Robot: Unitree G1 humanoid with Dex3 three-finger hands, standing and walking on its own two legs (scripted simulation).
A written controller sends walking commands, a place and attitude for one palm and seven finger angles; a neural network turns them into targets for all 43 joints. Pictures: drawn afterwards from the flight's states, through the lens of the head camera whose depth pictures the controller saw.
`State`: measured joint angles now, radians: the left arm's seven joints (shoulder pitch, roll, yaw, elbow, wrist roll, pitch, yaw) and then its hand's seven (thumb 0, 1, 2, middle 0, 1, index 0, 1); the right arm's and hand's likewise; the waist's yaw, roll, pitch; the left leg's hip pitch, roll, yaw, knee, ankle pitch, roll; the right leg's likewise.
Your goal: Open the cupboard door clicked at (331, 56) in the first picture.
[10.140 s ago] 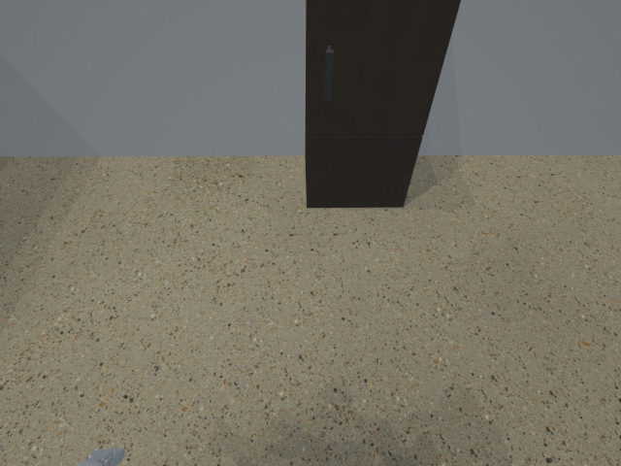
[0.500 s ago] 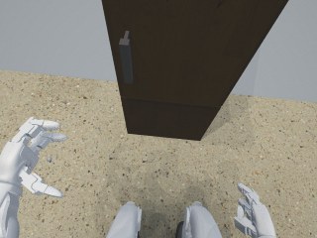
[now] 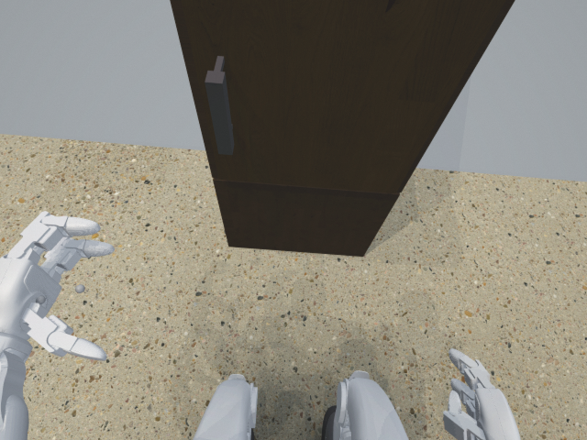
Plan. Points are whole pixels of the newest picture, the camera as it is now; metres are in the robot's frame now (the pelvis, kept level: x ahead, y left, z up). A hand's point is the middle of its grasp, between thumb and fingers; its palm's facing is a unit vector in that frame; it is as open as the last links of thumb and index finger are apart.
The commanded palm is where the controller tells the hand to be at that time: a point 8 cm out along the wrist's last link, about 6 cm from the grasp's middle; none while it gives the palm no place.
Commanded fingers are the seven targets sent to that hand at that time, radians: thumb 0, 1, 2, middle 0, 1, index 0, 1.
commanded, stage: raise the hand with hooked fingers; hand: left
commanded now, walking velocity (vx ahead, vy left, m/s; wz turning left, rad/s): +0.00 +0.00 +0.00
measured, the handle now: (223, 108) +0.61 +0.15 +0.02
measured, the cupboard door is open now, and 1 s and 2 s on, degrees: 0 0 0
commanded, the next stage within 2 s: move the hooked fingers beside the handle in 0.10 s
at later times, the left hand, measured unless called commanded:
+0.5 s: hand (108, 253) +0.33 +0.26 +0.03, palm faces -0.05 -1.00 -0.04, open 14.0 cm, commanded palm +0.32 +0.31 +0.04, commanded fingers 0.00 -0.50 0.30 -0.30 -1.20 -0.30 -1.20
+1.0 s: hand (141, 195) +0.42 +0.24 +0.02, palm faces -0.04 -1.00 -0.03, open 14.0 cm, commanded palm +0.41 +0.29 +0.03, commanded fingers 0.00 -0.50 0.30 -0.30 -1.20 -0.30 -1.20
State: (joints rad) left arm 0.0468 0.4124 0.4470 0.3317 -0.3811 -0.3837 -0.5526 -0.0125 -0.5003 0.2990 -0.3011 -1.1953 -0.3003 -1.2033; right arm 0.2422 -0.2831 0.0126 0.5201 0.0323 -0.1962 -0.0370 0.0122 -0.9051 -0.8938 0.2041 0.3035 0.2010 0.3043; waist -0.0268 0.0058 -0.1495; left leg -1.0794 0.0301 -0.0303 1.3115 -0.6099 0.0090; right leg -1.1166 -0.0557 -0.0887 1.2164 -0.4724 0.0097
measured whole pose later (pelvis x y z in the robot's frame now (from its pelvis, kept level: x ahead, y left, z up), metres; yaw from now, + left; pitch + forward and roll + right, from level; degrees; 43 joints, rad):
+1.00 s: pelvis +0.00 +0.00 -0.01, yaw -1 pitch +26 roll -3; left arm -0.50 0.48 0.45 0.80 -0.22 -0.41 -0.46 -0.01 -0.50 0.30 -0.30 -1.20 -0.30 -1.20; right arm 0.28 -0.28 0.02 0.59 0.02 -0.07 -0.03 0.01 -0.91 -0.89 0.20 0.30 0.20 0.30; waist -0.10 0.00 -0.15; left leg -1.17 0.04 -0.01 1.32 -0.61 0.01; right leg -1.22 -0.05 -0.07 1.23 -0.46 0.01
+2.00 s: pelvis -0.02 +0.00 -0.05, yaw -4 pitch +34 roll -5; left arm -1.09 0.75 0.52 1.19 -0.01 -0.36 -0.35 -0.01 -0.50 0.30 -0.30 -1.20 -0.30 -1.20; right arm 0.35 -0.28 0.09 0.56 -0.04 0.10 0.01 0.00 -0.91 -0.89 0.20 0.30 0.20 0.30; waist -0.27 0.04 -0.11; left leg -1.45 0.06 -0.04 1.48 -0.62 0.01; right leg -1.48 -0.02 -0.08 1.33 -0.44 0.01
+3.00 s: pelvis -0.01 +0.00 -0.03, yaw -3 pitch +32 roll -5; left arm -1.02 0.62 0.46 1.18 -0.04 -0.41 -0.28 -0.01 -0.50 0.30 -0.30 -1.20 -0.30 -1.20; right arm 0.33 -0.26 0.07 0.58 -0.03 0.10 0.02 0.00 -0.91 -0.89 0.20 0.30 0.20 0.30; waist -0.23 0.03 -0.12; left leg -1.37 0.05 -0.04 1.43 -0.61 0.01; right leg -1.40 -0.03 -0.09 1.29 -0.44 0.01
